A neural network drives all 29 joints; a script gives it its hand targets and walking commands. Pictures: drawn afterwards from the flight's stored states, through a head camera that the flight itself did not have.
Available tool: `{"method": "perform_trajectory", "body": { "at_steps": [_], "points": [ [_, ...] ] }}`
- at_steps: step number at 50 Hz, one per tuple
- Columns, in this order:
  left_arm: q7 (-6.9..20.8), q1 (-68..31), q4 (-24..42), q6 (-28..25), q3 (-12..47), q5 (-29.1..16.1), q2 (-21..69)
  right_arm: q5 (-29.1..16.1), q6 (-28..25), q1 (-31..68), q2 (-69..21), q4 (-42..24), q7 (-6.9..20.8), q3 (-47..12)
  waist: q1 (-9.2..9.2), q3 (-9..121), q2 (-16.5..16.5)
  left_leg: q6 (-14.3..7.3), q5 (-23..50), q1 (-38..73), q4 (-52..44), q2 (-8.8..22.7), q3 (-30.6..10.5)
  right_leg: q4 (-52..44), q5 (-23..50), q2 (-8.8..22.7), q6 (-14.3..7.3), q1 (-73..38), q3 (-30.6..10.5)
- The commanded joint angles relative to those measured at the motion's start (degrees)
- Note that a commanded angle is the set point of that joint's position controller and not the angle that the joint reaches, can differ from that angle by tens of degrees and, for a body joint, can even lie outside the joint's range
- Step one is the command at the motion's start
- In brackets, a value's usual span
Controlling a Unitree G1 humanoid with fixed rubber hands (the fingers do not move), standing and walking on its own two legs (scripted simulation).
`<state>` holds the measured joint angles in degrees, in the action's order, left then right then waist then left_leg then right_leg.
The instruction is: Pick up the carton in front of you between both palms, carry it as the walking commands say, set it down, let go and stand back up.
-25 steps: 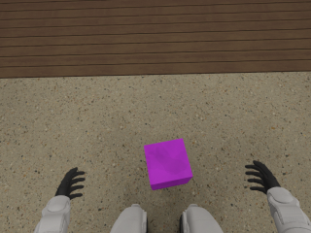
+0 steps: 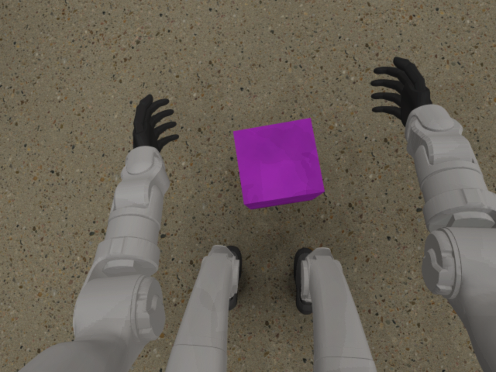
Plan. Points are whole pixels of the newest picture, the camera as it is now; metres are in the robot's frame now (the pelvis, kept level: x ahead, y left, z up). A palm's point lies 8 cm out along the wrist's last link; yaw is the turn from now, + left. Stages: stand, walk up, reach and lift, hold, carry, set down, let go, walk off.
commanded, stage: reach and lift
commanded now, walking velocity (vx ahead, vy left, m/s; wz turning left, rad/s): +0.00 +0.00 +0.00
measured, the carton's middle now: (276, 169) +0.47 -0.01 -0.53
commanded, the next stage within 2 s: none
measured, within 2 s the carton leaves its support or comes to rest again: leaves its support in 1.84 s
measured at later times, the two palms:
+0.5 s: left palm (189, 157) +0.45 +0.19 -0.27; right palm (362, 134) +0.50 -0.19 -0.28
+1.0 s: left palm (204, 167) +0.46 +0.20 -0.44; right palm (339, 154) +0.50 -0.18 -0.46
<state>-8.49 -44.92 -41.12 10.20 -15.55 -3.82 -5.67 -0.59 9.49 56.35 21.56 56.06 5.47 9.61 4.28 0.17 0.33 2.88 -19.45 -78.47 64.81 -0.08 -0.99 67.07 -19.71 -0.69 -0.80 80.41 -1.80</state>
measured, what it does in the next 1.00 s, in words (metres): lowers itself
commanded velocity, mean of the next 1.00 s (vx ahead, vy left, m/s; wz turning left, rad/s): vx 0.00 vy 0.00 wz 0.00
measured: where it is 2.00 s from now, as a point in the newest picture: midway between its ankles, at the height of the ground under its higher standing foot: (266, 290)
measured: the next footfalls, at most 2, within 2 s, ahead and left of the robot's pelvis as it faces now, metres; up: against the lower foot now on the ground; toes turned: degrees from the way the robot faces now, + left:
none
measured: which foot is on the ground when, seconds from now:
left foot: down 0.00-1.00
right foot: down 0.00-1.00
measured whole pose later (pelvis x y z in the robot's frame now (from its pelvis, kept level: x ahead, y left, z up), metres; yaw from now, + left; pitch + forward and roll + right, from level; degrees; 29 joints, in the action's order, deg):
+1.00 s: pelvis -0.04 +0.01 -0.27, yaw +3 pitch +39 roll +4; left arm -10.8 -73.7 -59.7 1.2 -8.3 -14.3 -12.2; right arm -12.5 0.5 81.0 28.6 70.1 -1.0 -1.3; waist 3.2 -16.4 -2.9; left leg 4.5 -28.8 -130.5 119.6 -4.1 -0.8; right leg 122.1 -29.2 -0.8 0.6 132.3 -3.5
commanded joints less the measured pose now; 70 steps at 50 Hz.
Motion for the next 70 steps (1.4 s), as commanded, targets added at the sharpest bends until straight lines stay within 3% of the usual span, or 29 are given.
{"method": "perform_trajectory", "body": {
  "at_steps": [1, 6, 14, 18, 24, 28, 32, 37, 42, 46, 51, 55, 59, 64, 70],
  "points": [
    [-0.8, -17.1, 4.2, -0.2, -3.0, 0.7, -4.3, 0.9, -0.5, 21.8, 8.5, -1.9, 0.2, 1.5, 0.85, 46.8, 5.5, 1.2, -1.4, 11.6, -4.7, -3.1, 5.9, -7.5, -1.7, -1.7, 1.2, -28.1, -0.1],
    [-0.8, -18.8, 3.3, -0.9, -6.8, 4.2, -2.5, 3.8, -1.0, 25.2, 7.5, 1.3, 0.1, 2.8, 1.38, 52.4, 6.9, 1.6, 1.1, 9.1, -3.6, -3.7, 6.8, -6.5, 1.9, -2.4, 1.4, -27.7, 0.2],
    [1.7, -15.8, 0.3, -6.3, -10.4, 8.2, -1.1, 6.6, -4.7, 21.1, 1.8, 1.5, -1.6, 4.9, 0.83, 50.6, 7.3, 2.0, 6.9, -6.5, 5.1, -4.3, 7.1, 3.0, 13.3, -2.2, 2.0, -18.4, -1.1],
    [1.9, -14.0, -1.4, -8.6, -9.0, 6.5, -1.5, 5.1, -6.5, 18.3, 0.9, -0.1, -3.2, 3.9, 0.03, 52.7, 7.2, 2.4, 10.2, -13.4, 12.7, -4.5, 6.4, 10.9, 19.2, -1.8, 2.3, -11.8, -1.5],
    [0.2, -14.2, 0.7, -10.5, -2.4, -0.7, -4.2, -0.6, -8.3, 18.9, 4.9, -6.2, -5.4, -0.6, -1.45, 64.8, 7.9, 2.8, 16.8, -16.0, 24.4, -4.8, 5.9, 23.2, 26.3, -1.3, 2.3, -10.3, -0.9],
    [-1.3, -16.4, 3.5, -10.1, 1.1, -4.1, -5.7, -4.1, -8.3, 20.7, 7.8, -8.5, -5.9, -2.9, -1.85, 68.8, 7.1, 2.9, 16.0, -15.1, 30.6, -4.8, 6.2, 29.2, 23.0, -1.4, 2.0, -7.4, 0.1],
    [-2.4, -20.2, 4.7, -8.7, 2.8, -6.2, -6.8, -6.9, -7.5, 24.0, 10.2, -8.5, -6.1, -4.1, -1.99, 67.1, 6.5, 2.6, 10.2, -15.4, 34.5, -4.4, 6.6, 33.0, 14.3, -1.1, 1.8, -2.1, 1.4],
    [-3.1, -26.3, -0.3, -7.4, 3.3, -6.7, -7.3, -8.9, -6.9, 29.1, 11.4, -1.3, -5.7, -5.6, -1.58, 56.6, 5.1, 2.2, 0.5, -18.3, 38.3, -3.4, 6.3, 36.1, 1.2, 0.1, 1.6, 9.2, 1.6],
    [-2.9, -32.6, -7.3, -8.4, 3.7, -7.0, -8.3, -10.3, -8.0, 34.4, 12.6, 6.3, -5.6, -7.4, -1.38, 49.0, 3.8, 2.0, -2.5, -19.9, 42.5, -2.5, 5.4, 39.4, -4.3, 1.3, 1.1, 16.4, 0.6],
    [-2.6, -36.3, -11.2, -9.8, 4.6, -8.0, -9.0, -11.5, -9.4, 38.1, 13.8, 9.7, -6.1, -9.1, -1.67, 47.1, 3.3, 1.9, -1.3, -19.8, 45.8, -2.3, 5.0, 42.5, -4.0, 1.9, 0.8, 18.6, 0.0],
    [-2.0, -37.2, -16.3, -11.0, 9.4, -14.0, -6.4, -12.5, -11.2, 40.0, 14.5, 8.4, -7.2, -11.6, -4.98, 51.0, 4.9, 2.3, 2.5, -21.0, 49.2, -2.7, 5.3, 45.7, 1.9, 2.3, 0.5, 13.3, 0.4],
    [-2.1, -37.8, -15.2, -11.4, 10.6, -16.2, -5.7, -11.9, -11.5, 40.2, 14.6, 5.7, -7.6, -11.7, -6.72, 51.4, 5.7, 2.7, 4.1, -23.7, 50.7, -3.6, 5.9, 47.1, 5.5, 2.2, 0.3, 10.1, 0.5],
    [-2.6, -34.5, -15.7, -11.8, 10.0, -16.0, -6.3, -12.3, -11.1, 37.9, 12.2, 4.4, -7.8, -12.7, -5.45, 52.9, 7.6, 2.5, 5.1, -25.2, 51.2, -4.3, 6.9, 47.5, 8.7, 1.8, 0.8, 5.6, 0.1],
    [-2.5, -33.6, -17.6, -12.2, 6.8, -12.1, -6.5, -12.2, -10.7, 36.1, 8.6, 7.6, -7.3, -12.9, -3.07, 45.4, 7.0, 2.1, 2.8, -29.7, 50.8, -4.4, 6.8, 46.6, 5.7, 1.3, 1.2, 11.5, -1.2],
    [-2.5, -35.3, -17.4, -12.8, 6.8, -10.5, -5.5, -11.9, -11.0, 36.7, 7.2, 10.1, -7.5, -13.3, -3.22, 43.2, 5.5, 1.9, 2.3, -28.2, 50.1, -4.4, 6.2, 45.6, 3.1, 1.1, 1.0, 16.3, -1.4]
  ]
}}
